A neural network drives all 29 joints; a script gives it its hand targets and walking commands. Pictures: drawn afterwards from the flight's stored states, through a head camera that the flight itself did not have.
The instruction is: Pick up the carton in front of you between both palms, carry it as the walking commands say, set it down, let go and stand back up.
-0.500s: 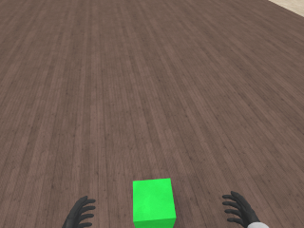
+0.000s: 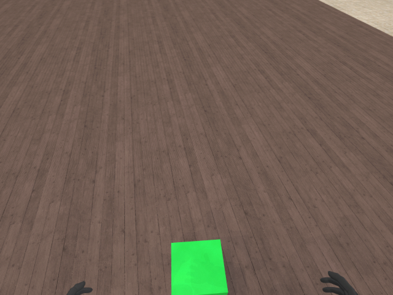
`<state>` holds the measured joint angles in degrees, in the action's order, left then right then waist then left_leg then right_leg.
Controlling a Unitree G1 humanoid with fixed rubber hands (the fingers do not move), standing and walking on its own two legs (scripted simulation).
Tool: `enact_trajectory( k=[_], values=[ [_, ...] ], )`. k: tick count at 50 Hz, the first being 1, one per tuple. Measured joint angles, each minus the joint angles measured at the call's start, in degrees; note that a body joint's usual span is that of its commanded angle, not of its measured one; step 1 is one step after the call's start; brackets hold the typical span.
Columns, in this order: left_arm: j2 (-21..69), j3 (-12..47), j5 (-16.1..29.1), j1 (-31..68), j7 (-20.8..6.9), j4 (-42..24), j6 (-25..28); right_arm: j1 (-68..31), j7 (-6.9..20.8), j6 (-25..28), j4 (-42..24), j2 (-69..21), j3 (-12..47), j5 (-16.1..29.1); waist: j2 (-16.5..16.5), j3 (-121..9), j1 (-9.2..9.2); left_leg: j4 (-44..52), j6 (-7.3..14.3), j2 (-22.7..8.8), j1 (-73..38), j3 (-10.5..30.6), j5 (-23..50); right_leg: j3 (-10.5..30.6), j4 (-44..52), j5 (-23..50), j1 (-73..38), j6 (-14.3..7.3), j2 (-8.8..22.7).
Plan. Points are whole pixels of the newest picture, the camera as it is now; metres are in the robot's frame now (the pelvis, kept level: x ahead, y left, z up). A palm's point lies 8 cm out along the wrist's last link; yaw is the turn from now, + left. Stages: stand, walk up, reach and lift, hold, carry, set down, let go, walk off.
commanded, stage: stand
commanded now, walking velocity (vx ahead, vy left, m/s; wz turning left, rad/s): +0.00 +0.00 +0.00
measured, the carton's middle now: (197, 275) +0.36 +0.01 -0.65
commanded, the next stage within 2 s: none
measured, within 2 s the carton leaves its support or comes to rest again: neither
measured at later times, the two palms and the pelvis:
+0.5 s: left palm out of the picture +0.10 +0.30 -0.10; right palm out of the picture +0.10 -0.30 -0.09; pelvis -0.01 +0.00 +0.01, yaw +0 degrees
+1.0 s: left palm out of the picture +0.07 +0.31 -0.10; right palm out of the picture +0.08 -0.31 -0.09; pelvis -0.02 +0.00 +0.01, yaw +0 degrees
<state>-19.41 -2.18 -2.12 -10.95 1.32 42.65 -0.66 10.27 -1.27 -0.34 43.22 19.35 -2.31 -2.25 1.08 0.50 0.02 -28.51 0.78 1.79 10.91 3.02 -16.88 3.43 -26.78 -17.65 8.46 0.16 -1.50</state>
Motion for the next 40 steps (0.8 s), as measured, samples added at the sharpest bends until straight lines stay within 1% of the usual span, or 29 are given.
enact_trajectory(
  k=[20,40],
  values=[
    [-1.08,1.22,0.47,1.54,0.09,7.57,0.8,-1.56,-0.11,0.66,7.16,0.93,1.24,0.61,-0.3,0.37,-0.15,3.52,0.33,0.38,-2.52,-0.16,2.05,0.21,3.16,1.83,-2.35,0.31,0.58],
    [-2.01,1.7,0.75,2.15,-0.29,12.57,1.12,-2.48,0.25,0.9,12.26,2.1,1.64,1.03,-0.42,0.78,-0.1,6.3,0.23,0.25,-3.42,-0.1,4.57,0.19,5.8,4.28,-3.17,0.3,0.61]
  ],
)
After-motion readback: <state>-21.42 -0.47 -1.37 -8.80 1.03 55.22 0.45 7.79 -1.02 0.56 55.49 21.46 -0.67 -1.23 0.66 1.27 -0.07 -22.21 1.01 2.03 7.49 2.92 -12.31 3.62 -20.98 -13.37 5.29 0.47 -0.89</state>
